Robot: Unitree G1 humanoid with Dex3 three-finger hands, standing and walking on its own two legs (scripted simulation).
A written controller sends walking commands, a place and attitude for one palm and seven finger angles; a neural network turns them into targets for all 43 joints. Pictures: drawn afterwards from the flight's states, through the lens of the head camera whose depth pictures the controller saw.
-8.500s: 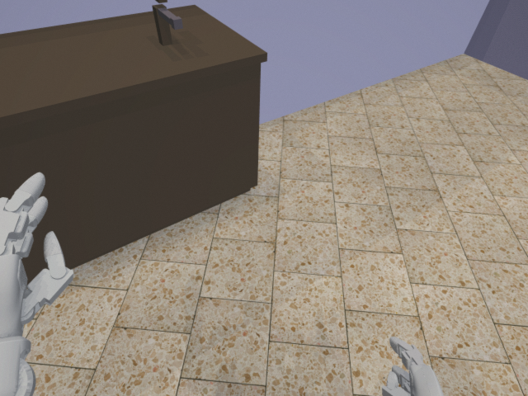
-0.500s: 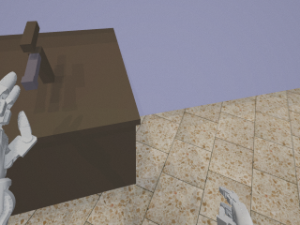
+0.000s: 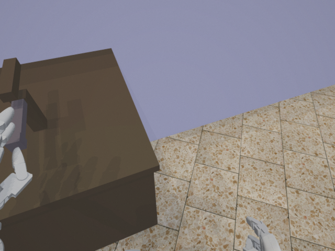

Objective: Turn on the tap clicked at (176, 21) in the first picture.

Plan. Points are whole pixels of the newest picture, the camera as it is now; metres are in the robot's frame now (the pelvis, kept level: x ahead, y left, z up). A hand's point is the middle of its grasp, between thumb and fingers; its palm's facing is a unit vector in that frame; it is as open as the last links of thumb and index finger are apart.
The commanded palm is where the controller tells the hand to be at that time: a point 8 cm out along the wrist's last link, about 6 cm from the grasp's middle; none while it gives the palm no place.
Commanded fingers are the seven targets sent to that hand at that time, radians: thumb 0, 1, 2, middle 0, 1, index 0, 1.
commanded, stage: come to a stop and stand still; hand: left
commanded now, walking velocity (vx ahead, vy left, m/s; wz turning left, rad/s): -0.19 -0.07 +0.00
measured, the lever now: (15, 142) +0.30 +0.33 +0.12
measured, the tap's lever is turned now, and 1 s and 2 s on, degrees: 0 0 0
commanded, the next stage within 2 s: look again from close up in 1.60 s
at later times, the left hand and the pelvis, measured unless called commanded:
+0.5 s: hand (21, 168) +0.22 +0.26 +0.16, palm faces +0.37 -0.84 -0.40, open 7.4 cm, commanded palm +0.18 +0.29 +0.18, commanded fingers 0.00 0.90 0.90 -0.20 -0.30 -0.20 -0.30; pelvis +0.01 +0.01 +0.01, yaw -1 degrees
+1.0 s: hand (6, 177) +0.21 +0.28 +0.16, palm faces +0.40 -0.84 -0.36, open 7.4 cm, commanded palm +0.16 +0.31 +0.18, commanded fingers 0.00 0.90 0.90 -0.20 -0.30 -0.20 -0.30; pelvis +0.00 +0.03 +0.01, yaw +0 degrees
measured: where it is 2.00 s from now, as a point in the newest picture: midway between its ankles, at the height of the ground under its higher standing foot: outside the picture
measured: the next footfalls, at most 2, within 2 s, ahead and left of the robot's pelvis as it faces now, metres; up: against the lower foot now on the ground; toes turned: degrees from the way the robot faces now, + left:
left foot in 0.06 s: +0.01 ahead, +0.12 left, +0.00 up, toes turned -1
